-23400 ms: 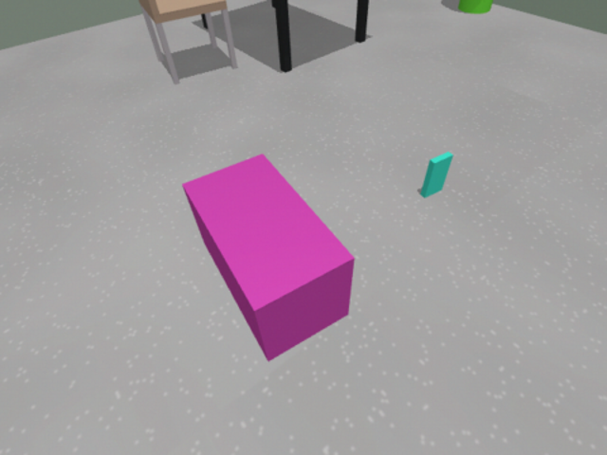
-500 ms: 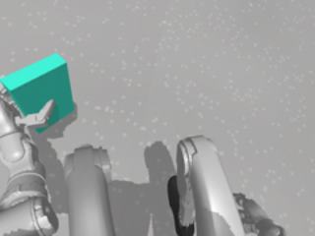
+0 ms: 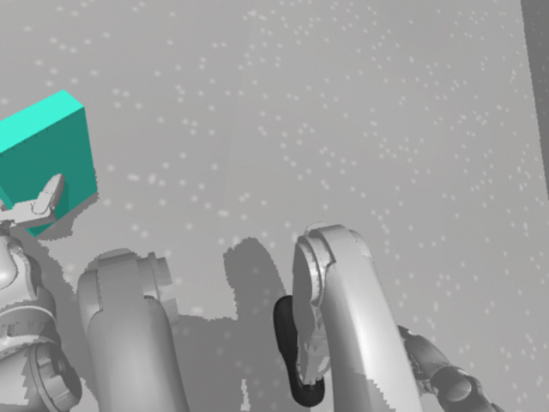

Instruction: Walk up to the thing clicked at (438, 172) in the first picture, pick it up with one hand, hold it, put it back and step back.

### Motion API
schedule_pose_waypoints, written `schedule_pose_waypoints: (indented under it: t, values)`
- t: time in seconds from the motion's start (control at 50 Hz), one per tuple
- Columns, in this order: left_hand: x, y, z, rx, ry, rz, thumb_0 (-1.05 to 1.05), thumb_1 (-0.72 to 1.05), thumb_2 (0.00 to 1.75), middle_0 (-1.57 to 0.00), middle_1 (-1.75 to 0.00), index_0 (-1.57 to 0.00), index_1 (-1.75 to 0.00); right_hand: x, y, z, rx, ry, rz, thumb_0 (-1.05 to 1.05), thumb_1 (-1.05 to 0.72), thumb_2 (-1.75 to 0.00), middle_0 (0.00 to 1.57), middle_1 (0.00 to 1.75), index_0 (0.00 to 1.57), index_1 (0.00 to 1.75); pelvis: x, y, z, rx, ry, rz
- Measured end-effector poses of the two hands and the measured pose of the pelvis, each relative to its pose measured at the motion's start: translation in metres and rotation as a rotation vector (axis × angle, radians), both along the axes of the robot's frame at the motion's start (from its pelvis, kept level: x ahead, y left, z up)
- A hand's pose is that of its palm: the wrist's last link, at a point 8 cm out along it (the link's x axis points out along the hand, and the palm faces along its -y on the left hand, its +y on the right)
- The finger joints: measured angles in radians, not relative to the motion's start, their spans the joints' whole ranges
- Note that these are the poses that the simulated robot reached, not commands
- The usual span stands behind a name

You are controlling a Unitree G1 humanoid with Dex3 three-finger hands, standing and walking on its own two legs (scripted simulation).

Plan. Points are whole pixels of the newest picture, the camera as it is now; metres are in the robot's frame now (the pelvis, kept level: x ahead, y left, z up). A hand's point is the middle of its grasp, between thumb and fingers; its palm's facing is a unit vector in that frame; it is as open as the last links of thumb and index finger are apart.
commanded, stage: lower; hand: left
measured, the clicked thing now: (47, 172) +0.44 +0.28 -0.11
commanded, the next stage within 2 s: loosen in 1.30 s
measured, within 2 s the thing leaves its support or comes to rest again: neither
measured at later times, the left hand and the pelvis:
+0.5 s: hand (26, 187) +0.43 +0.31 -0.14, palm faces +0.47 -0.88 -0.02, open 7.9 cm; pelvis -0.01 +0.01 -0.01, yaw -2 degrees
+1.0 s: hand (28, 189) +0.43 +0.31 -0.16, palm faces +0.47 -0.88 -0.01, open 7.9 cm; pelvis -0.01 +0.01 -0.02, yaw -4 degrees
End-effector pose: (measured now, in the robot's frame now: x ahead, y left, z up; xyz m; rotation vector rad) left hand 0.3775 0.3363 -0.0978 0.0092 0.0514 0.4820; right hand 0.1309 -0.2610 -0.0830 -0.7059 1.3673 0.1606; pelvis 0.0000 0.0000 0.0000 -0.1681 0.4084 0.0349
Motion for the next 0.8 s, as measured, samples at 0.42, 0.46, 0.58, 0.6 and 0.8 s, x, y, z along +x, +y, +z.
schedule_pose_waypoints:
  t: [0.42, 0.46, 0.58, 0.6, 0.8]
  values:
    - [0.003, 0.007, -0.033, -0.001, 0.001, 0.009, 0.03, -0.22, 1.06, -0.92, -1.20, -0.91, -1.20, -0.001, 0.000, 0.019, -0.080, 0.001, 0.127, 0.00, -0.93, -0.91, 0.20, 0.30, 0.21, 0.30, -0.008, 0.006, -0.010, -0.045, -0.089, -0.020]
    - [0.003, 0.007, -0.036, -0.002, 0.000, 0.010, 0.03, -0.22, 1.06, -0.92, -1.20, -0.91, -1.20, -0.001, 0.001, 0.020, -0.085, -0.001, 0.139, 0.00, -0.93, -0.91, 0.20, 0.30, 0.21, 0.30, -0.009, 0.006, -0.011, -0.048, -0.097, -0.022]
    - [0.006, 0.009, -0.042, -0.001, -0.008, 0.015, 0.03, -0.22, 1.06, -0.92, -1.20, -0.91, -1.20, -0.002, 0.003, 0.024, -0.100, 0.000, 0.165, 0.00, -0.93, -0.91, 0.20, 0.30, 0.21, 0.30, -0.010, 0.008, -0.013, -0.060, -0.113, -0.028]
    - [0.006, 0.010, -0.042, -0.001, -0.008, 0.015, 0.03, -0.22, 1.06, -0.92, -1.20, -0.91, -1.20, -0.002, 0.004, 0.024, -0.101, 0.002, 0.168, 0.00, -0.93, -0.91, 0.20, 0.30, 0.21, 0.30, -0.010, 0.009, -0.013, -0.062, -0.115, -0.029]
    - [0.007, 0.011, -0.052, -0.004, -0.008, 0.007, 0.03, -0.23, 1.06, -0.92, -1.19, -0.91, -1.19, -0.005, 0.010, 0.028, -0.112, 0.018, 0.197, 0.00, -0.92, -0.91, 0.20, 0.30, 0.21, 0.30, -0.011, 0.012, -0.014, -0.077, -0.130, -0.034]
